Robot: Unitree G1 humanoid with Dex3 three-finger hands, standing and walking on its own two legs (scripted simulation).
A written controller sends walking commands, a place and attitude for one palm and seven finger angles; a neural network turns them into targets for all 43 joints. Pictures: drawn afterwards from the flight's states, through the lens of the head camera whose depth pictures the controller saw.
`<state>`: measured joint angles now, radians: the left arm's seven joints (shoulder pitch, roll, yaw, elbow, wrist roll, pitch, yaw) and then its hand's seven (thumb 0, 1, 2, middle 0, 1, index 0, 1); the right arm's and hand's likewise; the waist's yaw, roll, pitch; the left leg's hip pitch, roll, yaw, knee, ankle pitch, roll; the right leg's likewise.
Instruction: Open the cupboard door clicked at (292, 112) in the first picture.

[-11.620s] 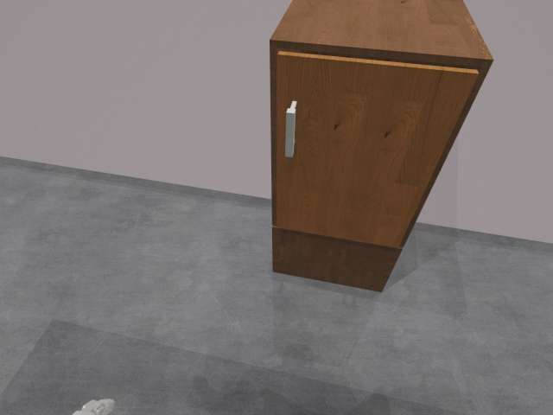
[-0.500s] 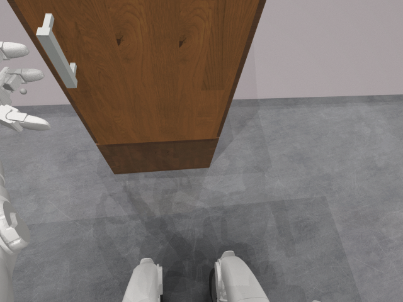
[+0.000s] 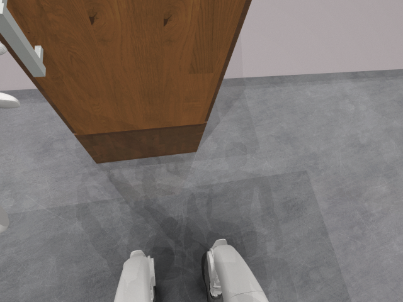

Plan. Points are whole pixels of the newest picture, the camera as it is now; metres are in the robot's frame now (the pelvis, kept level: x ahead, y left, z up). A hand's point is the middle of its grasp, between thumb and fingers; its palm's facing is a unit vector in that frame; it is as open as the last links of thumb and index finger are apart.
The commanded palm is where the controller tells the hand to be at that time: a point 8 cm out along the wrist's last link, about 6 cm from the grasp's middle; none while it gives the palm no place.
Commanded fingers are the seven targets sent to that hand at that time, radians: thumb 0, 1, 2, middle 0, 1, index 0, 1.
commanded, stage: move the hooked fingers beside the handle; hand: left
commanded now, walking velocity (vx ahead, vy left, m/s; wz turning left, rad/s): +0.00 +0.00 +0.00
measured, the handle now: (21, 35) +0.56 +0.26 +0.09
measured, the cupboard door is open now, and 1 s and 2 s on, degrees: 0 0 0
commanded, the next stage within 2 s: slide the fingers in behind the handle in 0.52 s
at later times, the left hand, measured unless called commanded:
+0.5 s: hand out of the picture +0.50 +0.30 +0.08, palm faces +0.07 -1.00 -0.03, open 14.0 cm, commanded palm +0.48 +0.34 +0.08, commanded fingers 0.00 -0.50 0.30 -0.30 -1.20 -0.30 -1.20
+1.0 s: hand (3, 67) +0.50 +0.28 +0.08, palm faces +0.06 -1.00 -0.04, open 14.0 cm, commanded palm +0.49 +0.31 +0.08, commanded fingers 0.00 -0.50 0.30 -0.30 -1.20 -0.30 -1.20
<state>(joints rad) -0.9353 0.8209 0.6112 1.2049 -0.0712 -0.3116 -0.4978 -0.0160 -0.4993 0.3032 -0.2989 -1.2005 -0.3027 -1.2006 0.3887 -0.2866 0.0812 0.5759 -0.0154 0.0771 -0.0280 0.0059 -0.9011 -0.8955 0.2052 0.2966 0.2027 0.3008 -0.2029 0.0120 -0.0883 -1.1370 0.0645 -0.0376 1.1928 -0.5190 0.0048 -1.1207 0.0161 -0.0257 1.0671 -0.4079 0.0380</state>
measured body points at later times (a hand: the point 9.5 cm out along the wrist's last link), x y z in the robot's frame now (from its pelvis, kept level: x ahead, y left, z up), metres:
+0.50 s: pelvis +0.01 +0.00 +0.00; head +0.17 +0.04 +0.42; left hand +0.49 +0.36 +0.09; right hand +0.04 -0.28 -0.10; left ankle +0.01 +0.11 -0.64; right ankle +0.05 -0.15 -0.64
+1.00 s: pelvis +0.00 -0.01 +0.00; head +0.16 +0.03 +0.42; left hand +0.49 +0.33 +0.09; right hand +0.01 -0.27 -0.10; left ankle +0.01 +0.11 -0.64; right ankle +0.05 -0.15 -0.64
